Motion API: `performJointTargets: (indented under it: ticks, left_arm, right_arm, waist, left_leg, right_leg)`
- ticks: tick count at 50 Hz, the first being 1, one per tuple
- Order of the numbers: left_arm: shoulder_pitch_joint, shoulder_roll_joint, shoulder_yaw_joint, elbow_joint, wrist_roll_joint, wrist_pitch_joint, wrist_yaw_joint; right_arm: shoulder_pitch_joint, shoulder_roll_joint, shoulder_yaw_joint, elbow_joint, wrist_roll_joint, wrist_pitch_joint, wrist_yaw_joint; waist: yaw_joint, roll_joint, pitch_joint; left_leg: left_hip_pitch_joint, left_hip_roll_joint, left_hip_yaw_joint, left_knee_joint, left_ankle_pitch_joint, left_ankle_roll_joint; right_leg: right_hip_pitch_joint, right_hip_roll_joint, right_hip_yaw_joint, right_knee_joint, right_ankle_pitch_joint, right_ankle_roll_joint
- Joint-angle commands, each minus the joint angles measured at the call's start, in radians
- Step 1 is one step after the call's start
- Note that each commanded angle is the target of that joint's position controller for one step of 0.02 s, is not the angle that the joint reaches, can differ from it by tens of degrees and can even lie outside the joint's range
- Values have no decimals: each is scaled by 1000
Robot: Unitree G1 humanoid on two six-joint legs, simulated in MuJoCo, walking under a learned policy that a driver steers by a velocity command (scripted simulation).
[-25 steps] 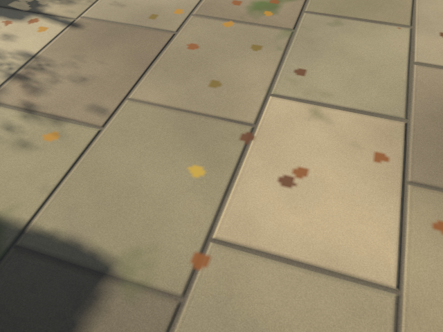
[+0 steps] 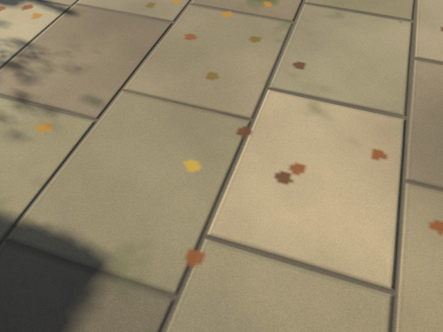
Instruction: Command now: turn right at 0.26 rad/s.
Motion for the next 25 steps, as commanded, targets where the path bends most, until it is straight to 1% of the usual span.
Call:
performJointTargets:
  ticks: [1, 2, 3, 4, 5, 6, 7, 8, 9, 10, 11, 12, 13, 14, 15, 16, 17, 18, 19, 20, 21, 23, 25]
  left_arm:
    - [-5, 99, 25, -74, 3, 1, 0]
    - [-9, 93, 27, -89, 5, 6, 0]
    - [-13, 85, 29, -105, 9, 12, 0]
    - [-16, 77, 32, -119, 15, 19, -2]
    - [-22, 77, 38, -133, 21, 25, -4]
    - [-47, 81, 46, -151, 27, 32, -9]
    - [-75, 72, 47, -171, 29, 35, -14]
    - [-81, 60, 46, -186, 27, 35, -19]
    - [-68, 61, 48, -192, 22, 33, -22]
    - [-51, 70, 53, -192, 16, 30, -23]
    - [-38, 81, 59, -194, 11, 28, -24]
    - [-20, 82, 64, -195, 8, 27, -26]
    - [19, 75, 67, -189, 4, 23, -28]
    - [68, 108, 82, -179, 9, 16, -30]
    - [138, 265, 123, -191, 24, 5, -25]
    - [177, 293, 123, -181, 21, 10, -34]
    - [134, 273, 118, -193, 22, 13, -34]
    - [76, 236, 108, -213, 15, 15, -30]
    - [18, 226, 102, -239, 11, 11, -29]
    - [-7, 210, 99, -253, 7, 0, -27]
    - [7, 196, 96, -253, 7, -12, -30]
    - [65, 191, 95, -236, 2, -37, -37]
    - [114, 191, 94, -224, 1, -51, -39]
  right_arm:
    - [104, -142, -44, -26, -1, 8, -19]
    - [117, -156, -55, -30, -3, 15, -23]
    - [125, -168, -66, -37, -7, 21, -27]
    - [117, -172, -72, -48, -9, 26, -30]
    - [92, -171, -73, -66, -12, 26, -33]
    - [82, -169, -74, -81, -17, 22, -32]
    - [72, -178, -76, -90, -23, 17, -30]
    - [42, -188, -77, -99, -29, 11, -28]
    - [6, -194, -79, -111, -31, 7, -25]
    - [-11, -202, -81, -120, -31, 6, -21]
    - [-13, -210, -84, -125, -28, 7, -15]
    - [-18, -216, -87, -128, -23, 10, -10]
    - [-19, -219, -90, -132, -19, 12, 0]
    - [-1, -210, -91, -136, -25, 13, 13]
    - [-44, -133, -69, -209, -19, 13, 29]
    - [-118, -150, -69, -261, -38, 19, 35]
    - [-147, -164, -70, -272, -31, 15, 43]
    - [-156, -181, -73, -269, -15, 1, 52]
    - [-145, -181, -76, -259, -12, -15, 57]
    - [-117, -178, -76, -245, -26, -22, 63]
    - [-101, -174, -76, -235, -34, -21, 70]
    - [-101, -164, -77, -238, -32, -17, 77]
    - [-128, -153, -75, -247, -30, -10, 79]
  waist:
    - [-28, 37, 0]
    - [-32, 58, 3]
    - [-36, 80, 10]
    - [-36, 111, 16]
    - [-35, 149, 21]
    - [-40, 126, 38]
    - [-36, 79, 55]
    - [-14, 60, 63]
    - [2, 70, 50]
    - [2, 91, 25]
    - [-1, 106, 3]
    - [8, 105, -15]
    - [26, 82, -51]
    - [45, -5, -71]
    - [71, -330, -75]
    - [83, -265, -52]
    - [52, -131, 37]
    - [26, -58, 86]
    - [-2, -39, 86]
    - [-16, -54, 65]
    - [-15, -46, 30]
    - [-13, -28, -4]
    - [1, -34, -7]
  left_leg:
    - [8, 162, -102, 9, 287, 51]
    - [-3, 197, -120, 7, 280, 75]
    - [-19, 249, -148, -2, 293, 107]
    - [-46, 311, -182, -15, 332, 148]
    - [-79, 388, -225, -33, 392, 202]
    - [-91, 440, -245, -49, 449, 246]
    - [-95, 452, -234, -60, 463, 254]
    - [-101, 426, -194, -51, 457, 218]
    - [-106, 388, -143, -25, 466, 171]
    - [-104, 358, -100, 5, 486, 141]
    - [-97, 343, -71, 37, 499, 125]
    - [-103, 332, -39, 84, 487, 106]
    - [-144, 317, 0, 147, 338, 73]
    - [-237, 267, 51, 298, 99, 31]
    - [-511, 97, 155, 650, -295, -46]
    - [-623, 21, -48, 773, -407, -40]
    - [-658, 67, -102, 804, -307, -30]
    - [-651, 96, -107, 777, -184, -24]
    - [-609, 111, -113, 716, -97, -26]
    - [-562, 117, -117, 673, -34, -31]
    - [-536, 110, -113, 658, 16, -34]
    - [-550, 103, -105, 614, 71, -44]
    - [-587, 104, -97, 561, 109, -57]
  right_leg:
    - [-133, -55, 71, 92, 233, -50]
    - [-172, -35, 54, 151, 189, -48]
    - [-210, -17, 34, 217, 125, -45]
    - [-239, -4, 13, 302, -13, -46]
    - [-268, -4, -6, 425, -222, -53]
    - [-318, -26, -16, 538, -355, -54]
    - [-349, -57, -3, 564, -370, -49]
    - [-339, -83, 11, 514, -328, -45]
    - [-292, -82, 0, 441, -271, -45]
    - [-240, -59, -30, 384, -230, -44]
    - [-198, -33, -65, 339, -199, -44]
    - [-148, -12, -94, 274, -146, -47]
    - [-48, 19, -117, 180, -77, -58]
    - [74, 21, -31, 65, -82, -86]
    - [187, -268, 467, -168, -214, -205]
    - [117, -379, 762, -305, -354, -323]
    - [51, -372, 726, -326, -524, -334]
    - [-4, -332, 631, -325, -546, -297]
    - [-21, -272, 544, -333, -433, -251]
    - [-12, -225, 471, -327, -302, -228]
    - [19, -194, 418, -320, -195, -219]
    - [97, -175, 366, -310, -64, -217]
    - [147, -173, 345, -322, -36, -211]
Keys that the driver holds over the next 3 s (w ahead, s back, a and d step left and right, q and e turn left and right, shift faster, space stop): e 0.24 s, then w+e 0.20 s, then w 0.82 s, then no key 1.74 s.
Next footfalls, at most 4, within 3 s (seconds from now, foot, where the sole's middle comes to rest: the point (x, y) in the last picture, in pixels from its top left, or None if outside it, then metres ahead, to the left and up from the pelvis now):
0.90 left None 0.39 -0.03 -0.78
1.42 right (322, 289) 0.64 -0.28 -0.78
1.84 left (258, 284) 0.65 -0.08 -0.78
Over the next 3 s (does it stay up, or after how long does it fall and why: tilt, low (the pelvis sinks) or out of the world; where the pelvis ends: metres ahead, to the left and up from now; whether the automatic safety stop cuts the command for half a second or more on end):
stays up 0.63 -0.16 0.00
